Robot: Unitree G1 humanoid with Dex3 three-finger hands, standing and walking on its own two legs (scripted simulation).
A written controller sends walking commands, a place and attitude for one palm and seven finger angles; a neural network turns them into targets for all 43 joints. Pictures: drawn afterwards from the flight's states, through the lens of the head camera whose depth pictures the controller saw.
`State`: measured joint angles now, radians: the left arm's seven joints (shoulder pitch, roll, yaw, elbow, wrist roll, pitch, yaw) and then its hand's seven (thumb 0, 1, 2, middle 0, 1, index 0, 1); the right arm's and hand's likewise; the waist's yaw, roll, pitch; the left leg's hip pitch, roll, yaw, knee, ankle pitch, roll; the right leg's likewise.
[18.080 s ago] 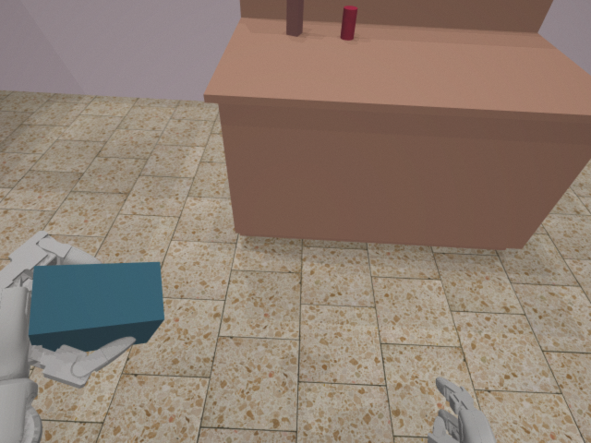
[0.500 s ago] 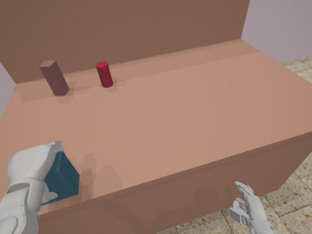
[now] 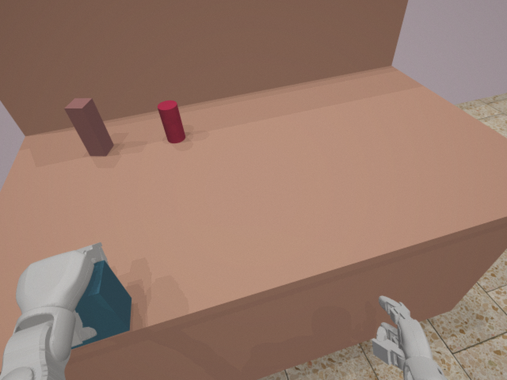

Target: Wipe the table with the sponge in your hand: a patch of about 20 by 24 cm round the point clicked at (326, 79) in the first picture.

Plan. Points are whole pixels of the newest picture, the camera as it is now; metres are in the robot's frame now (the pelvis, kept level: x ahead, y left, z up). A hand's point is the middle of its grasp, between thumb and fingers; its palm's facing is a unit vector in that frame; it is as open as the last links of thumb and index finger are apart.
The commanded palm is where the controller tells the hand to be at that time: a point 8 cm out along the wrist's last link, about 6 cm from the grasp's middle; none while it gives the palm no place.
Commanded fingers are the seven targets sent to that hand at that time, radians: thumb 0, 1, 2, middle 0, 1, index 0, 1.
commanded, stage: lower the sponge onto the table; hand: left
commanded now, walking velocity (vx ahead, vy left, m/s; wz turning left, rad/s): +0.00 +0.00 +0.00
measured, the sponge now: (88, 311) +0.18 +0.31 +0.02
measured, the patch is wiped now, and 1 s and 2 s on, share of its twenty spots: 0.00 0.10 0.20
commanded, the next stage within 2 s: wipe forward along the first lane in 0.54 s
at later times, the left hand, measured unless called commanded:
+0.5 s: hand (86, 300) +0.19 +0.30 +0.05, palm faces -0.04 -0.09 -1.00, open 10.3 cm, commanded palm +0.16 +0.30 +0.11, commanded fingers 0.00 0.10 1.30 -1.20 -1.60 -1.20 -1.60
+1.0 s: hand (87, 281) +0.22 +0.32 +0.04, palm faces -0.05 -0.04 -1.00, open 10.3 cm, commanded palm +0.20 +0.32 +0.09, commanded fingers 0.00 0.10 1.30 -1.20 -1.60 -1.20 -1.60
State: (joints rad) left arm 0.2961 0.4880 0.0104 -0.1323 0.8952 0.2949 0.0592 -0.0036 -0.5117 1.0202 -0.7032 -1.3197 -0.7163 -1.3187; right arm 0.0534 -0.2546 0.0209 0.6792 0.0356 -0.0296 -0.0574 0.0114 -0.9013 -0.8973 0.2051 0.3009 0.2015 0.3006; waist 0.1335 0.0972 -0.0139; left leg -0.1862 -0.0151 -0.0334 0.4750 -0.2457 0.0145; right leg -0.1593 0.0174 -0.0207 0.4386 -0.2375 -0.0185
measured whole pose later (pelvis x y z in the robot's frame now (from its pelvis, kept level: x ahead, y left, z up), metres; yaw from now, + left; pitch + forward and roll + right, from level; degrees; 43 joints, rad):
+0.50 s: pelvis +0.00 +0.00 +0.00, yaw +0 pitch -2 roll -1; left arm 0.27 0.46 0.00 -0.06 0.92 0.27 0.10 0.00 -0.51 1.02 -0.70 -1.32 -0.72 -1.32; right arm 0.06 -0.25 0.01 0.69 0.04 -0.03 -0.06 0.01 -0.90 -0.90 0.21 0.30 0.20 0.30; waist 0.13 0.09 -0.02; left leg -0.21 -0.01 -0.03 0.48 -0.24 0.01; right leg -0.18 0.02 -0.02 0.45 -0.23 -0.02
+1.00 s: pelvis -0.01 -0.01 +0.00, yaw +0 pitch +1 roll +0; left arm 0.10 0.48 0.03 0.16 0.94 0.23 0.12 0.00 -0.51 1.02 -0.71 -1.32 -0.72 -1.32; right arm 0.08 -0.26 0.00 0.71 0.06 -0.03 -0.08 0.01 -0.90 -0.90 0.21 0.30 0.20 0.30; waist 0.11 0.09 -0.05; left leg -0.29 -0.01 -0.04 0.52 -0.25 0.01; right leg -0.26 0.02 -0.03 0.50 -0.25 -0.03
